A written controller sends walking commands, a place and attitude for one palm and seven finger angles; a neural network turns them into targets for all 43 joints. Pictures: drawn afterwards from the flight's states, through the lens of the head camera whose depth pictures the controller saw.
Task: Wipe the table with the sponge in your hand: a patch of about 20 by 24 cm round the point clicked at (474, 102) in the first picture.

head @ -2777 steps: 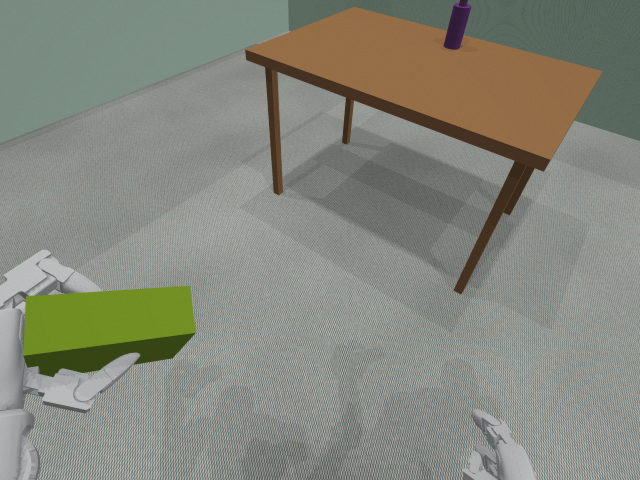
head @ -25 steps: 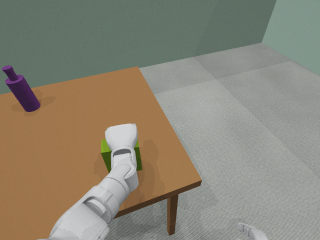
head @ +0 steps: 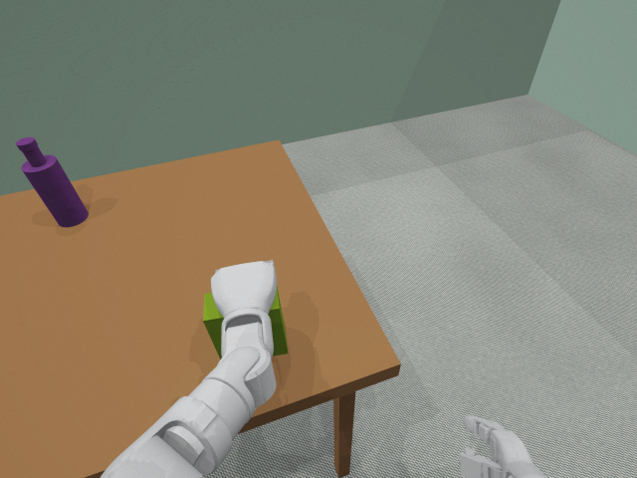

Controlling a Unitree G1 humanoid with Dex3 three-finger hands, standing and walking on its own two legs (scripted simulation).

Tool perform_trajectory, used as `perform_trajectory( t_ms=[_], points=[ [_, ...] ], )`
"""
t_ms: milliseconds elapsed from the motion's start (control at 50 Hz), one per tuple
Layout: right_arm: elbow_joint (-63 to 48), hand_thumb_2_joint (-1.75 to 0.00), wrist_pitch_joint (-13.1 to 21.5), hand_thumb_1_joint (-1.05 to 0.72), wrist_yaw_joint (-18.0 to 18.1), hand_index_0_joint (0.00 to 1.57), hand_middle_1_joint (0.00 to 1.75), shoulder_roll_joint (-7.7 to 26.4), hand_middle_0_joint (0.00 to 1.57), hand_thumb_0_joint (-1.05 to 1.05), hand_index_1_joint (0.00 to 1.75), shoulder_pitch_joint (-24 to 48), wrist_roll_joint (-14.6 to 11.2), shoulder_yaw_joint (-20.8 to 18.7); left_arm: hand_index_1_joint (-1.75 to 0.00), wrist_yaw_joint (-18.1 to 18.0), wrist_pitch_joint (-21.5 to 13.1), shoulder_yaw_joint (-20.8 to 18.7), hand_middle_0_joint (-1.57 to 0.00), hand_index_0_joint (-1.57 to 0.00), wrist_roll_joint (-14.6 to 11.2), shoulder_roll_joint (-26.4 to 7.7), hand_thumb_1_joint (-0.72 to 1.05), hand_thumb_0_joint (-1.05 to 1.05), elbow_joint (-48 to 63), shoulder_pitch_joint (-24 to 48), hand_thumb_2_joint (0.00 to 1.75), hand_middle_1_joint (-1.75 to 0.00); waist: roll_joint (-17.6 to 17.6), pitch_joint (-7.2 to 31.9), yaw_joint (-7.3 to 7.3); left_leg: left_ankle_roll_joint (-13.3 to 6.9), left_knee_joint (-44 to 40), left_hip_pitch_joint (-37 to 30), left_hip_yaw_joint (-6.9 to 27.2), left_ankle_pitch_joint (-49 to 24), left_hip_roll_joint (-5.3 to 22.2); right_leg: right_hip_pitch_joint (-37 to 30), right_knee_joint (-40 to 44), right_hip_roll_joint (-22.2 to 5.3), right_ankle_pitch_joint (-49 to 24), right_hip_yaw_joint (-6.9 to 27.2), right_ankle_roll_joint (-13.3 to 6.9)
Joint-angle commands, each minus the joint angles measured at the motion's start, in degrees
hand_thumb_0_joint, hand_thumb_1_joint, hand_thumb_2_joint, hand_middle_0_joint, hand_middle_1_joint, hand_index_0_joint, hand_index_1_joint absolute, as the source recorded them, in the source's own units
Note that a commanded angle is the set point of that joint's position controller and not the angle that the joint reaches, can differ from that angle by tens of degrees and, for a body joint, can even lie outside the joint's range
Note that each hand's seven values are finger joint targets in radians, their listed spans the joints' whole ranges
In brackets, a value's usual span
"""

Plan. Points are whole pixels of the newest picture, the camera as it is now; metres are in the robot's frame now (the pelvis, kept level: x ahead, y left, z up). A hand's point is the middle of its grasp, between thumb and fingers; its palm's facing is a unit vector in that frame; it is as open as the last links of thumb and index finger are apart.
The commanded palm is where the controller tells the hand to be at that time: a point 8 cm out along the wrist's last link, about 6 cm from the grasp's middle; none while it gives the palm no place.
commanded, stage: slide back across to the middle lane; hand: left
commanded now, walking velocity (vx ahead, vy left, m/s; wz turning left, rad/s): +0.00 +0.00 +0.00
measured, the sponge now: (251, 333) +0.34 +0.15 -0.04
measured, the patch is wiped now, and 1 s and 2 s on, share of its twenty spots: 1.00 1.00 1.00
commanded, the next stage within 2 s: wipe forward along the middle lane in 0.68 s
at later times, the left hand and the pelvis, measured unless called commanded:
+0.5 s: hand (229, 318) +0.33 +0.17 +0.02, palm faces -0.04 -0.10 -0.99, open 9.2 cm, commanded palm +0.28 +0.17 +0.06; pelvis +0.00 +0.00 +0.00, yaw -1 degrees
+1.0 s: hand (193, 332) +0.30 +0.21 +0.02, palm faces -0.06 -0.09 -0.99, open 9.3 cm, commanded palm +0.28 +0.22 +0.05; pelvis -0.01 +0.00 +0.00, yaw +0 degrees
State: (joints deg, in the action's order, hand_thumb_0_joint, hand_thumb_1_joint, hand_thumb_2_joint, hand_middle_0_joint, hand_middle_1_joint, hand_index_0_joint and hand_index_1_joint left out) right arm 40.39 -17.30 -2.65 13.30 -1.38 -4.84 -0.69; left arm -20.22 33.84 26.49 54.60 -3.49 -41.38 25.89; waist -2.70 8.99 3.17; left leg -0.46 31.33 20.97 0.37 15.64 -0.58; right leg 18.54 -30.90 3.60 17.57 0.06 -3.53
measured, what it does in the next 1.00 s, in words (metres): stands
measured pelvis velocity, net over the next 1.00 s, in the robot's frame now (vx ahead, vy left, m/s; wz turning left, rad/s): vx -0.01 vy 0.00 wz -0.01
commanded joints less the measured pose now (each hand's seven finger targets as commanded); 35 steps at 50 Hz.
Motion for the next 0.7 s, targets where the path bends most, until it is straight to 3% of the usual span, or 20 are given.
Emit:
perform_trajectory(
  t_ms=[0, 20, 40, 60, 120, 140, 180, 260, 400, 440, 580, 680],
  points=[
    [-8.4, -0.9, 2.4, -0.9, 0.3, 0.2, 0.3, 6.2, 0.2, 0.0, 0.3, 10.0, -0.3, -1.6, -1.6, 2.1, 0.6, -1.0, -1.2, -1.2, -1.5, 0.1, 0.1, 0.0, 3.4, 9.3, 1.3, -1.6, 9.6, 7.2, -1.35, -1.6, -1.7, -3.8, -0.8, -12.2, -1.2, -5.2, 4.4, -2.1, -23.4, 2.8, -1.0],
    [-8.2, -0.9, 2.5, -0.9, 0.4, 0.2, 0.3, 6.3, 0.2, 0.0, 0.3, 9.9, -0.2, -1.6, -1.6, 2.1, 0.7, -1.7, -1.2, -1.2, -1.3, -0.6, 0.1, 0.0, 2.9, 8.9, 1.3, -1.6, 10.0, 7.7, -1.17, -1.5, -1.7, -3.8, -0.8, -12.3, -1.2, -5.4, 4.3, -2.0, -23.4, 2.9, -0.9],
    [-8.7, -0.9, 2.4, -0.9, 0.5, 0.2, 0.3, 6.5, 0.2, 0.0, 0.3, 10.6, -0.2, -1.7, -1.6, 2.1, 0.6, -5.4, -1.2, -1.2, -1.7, -3.9, 0.1, 0.0, 4.5, 7.3, 1.3, -1.6, 9.3, 8.7, 0.21, -1.4, -2.1, -3.5, -0.3, -12.6, -1.3, -6.6, 4.4, -1.9, -23.6, 3.8, -1.3],
    [-9.2, -0.9, 2.5, -0.9, 0.6, 0.2, 0.3, 6.3, 0.2, 0.0, 0.3, 10.5, -0.2, -1.4, -1.6, 2.3, 0.6, -2.9, -1.2, -1.2, -1.6, -2.1, 0.1, 0.0, 5.6, 6.9, 1.3, -1.6, 8.7, 9.3, -0.23, -1.6, -2.0, -4.2, -0.8, -12.9, -1.5, -7.5, 4.0, -2.2, -24.5, 3.2, -1.0],
    [-9.7, -0.9, 2.8, -0.9, 0.9, 0.2, 0.3, 6.3, 0.2, 0.0, 0.3, 10.8, -0.5, -1.2, -1.6, 2.4, 0.6, -4.5, -1.2, -1.2, -1.3, -4.4, 0.1, 0.0, 8.1, 6.1, 1.3, -1.6, 8.6, 8.6, -0.17, -1.6, -2.5, -4.5, -0.9, -12.7, -1.5, -7.9, 4.7, -2.2, -24.1, 3.3, -0.9],
    [-9.9, -0.9, 2.7, -0.9, 1.1, 0.2, 0.3, 6.5, 0.2, 0.0, 0.3, 11.2, -0.6, -1.3, -1.6, 2.5, 0.7, -7.8, -1.2, -1.2, -1.4, -7.6, 0.1, 0.0, 9.0, 6.2, 1.3, -1.6, 8.5, 8.6, 0.44, -1.5, -3.1, -4.1, -0.2, -12.4, -1.4, -8.3, 4.9, -2.0, -22.9, 4.0, -1.2],
    [-10.1, -0.9, 3.1, -0.9, 1.3, 0.2, 0.3, 6.4, 0.2, 0.0, 0.3, 11.0, -0.6, -1.3, -1.6, 2.5, 0.7, -5.8, -1.2, -1.2, -0.6, -6.4, 0.1, 0.0, 11.0, 6.4, 1.3, -1.6, 8.2, 8.5, -0.1, -1.7, -3.2, -5.4, -0.7, -12.4, -1.5, -8.2, 5.3, -2.0, -22.1, 3.6, -0.9],
    [-10.8, -0.9, 3.8, -0.9, 1.4, 0.2, 0.3, 6.6, 0.2, 0.0, 0.3, 11.4, -0.7, -1.1, -1.6, 3.1, 0.7, -8.4, -1.2, -1.2, -0.2, -9.7, 0.1, 0.0, 14.4, 4.4, 1.3, -1.6, 7.8, 9.0, 0.58, -1.9, -3.8, -6.2, -0.5, -13.4, -1.6, -10.1, 5.3, -1.9, -23.5, 4.0, -1.0],
    [-11.5, -0.9, 4.9, -0.9, 0.9, 0.2, 0.3, 6.7, 0.2, 0.0, 0.3, 11.6, -1.1, -1.0, -1.6, 4.8, 0.0, -7.4, -1.2, -1.2, 1.2, -9.9, 0.1, 0.0, 18.7, 0.0, 1.3, -1.6, 7.3, 6.7, 0.37, -2.0, -3.8, -7.6, -0.3, -14.6, -1.7, -9.0, 5.4, -1.7, -24.2, 3.9, -1.2],
    [-12.2, -0.9, 5.1, -0.9, 0.8, 0.2, 0.3, 6.7, 0.2, 0.0, 0.3, 12.1, -1.1, -1.2, -1.6, 5.3, -0.8, -8.8, -1.2, -1.2, 0.3, -11.0, 0.1, 0.0, 21.3, -0.8, 1.3, -1.6, 7.6, 8.7, 0.75, -2.1, -3.9, -7.7, -0.1, -15.0, -1.8, -10.6, 5.1, -1.7, -25.2, 4.3, -1.2],
    [-12.2, -0.9, 5.9, -0.9, 1.1, 0.2, 0.3, 6.8, 0.2, 0.0, 0.3, 11.9, -0.9, -1.0, -1.6, 5.3, -2.2, -11.1, -1.2, -1.2, 1.4, -13.8, 0.1, 0.0, 23.0, -6.0, 1.3, -1.6, 7.6, 6.3, 1.01, -2.1, -3.7, -7.7, -0.2, -14.3, -1.9, -9.7, 5.3, -1.6, -24.7, 4.8, -1.0],
    [-12.1, -0.9, 6.4, -0.9, 2.0, 0.2, 0.3, 6.9, 0.2, 0.0, 0.3, 12.2, -0.9, -0.7, -1.6, 6.0, -2.9, -12.9, -1.2, -1.2, 1.6, -16.0, 0.1, 0.0, 23.8, -5.7, 1.3, -1.6, 7.0, 4.3, 0.71, -2.2, -4.1, -7.3, -0.3, -12.1, -2.1, -8.7, 6.4, -1.6, -21.4, 5.3, -0.8]
  ],
)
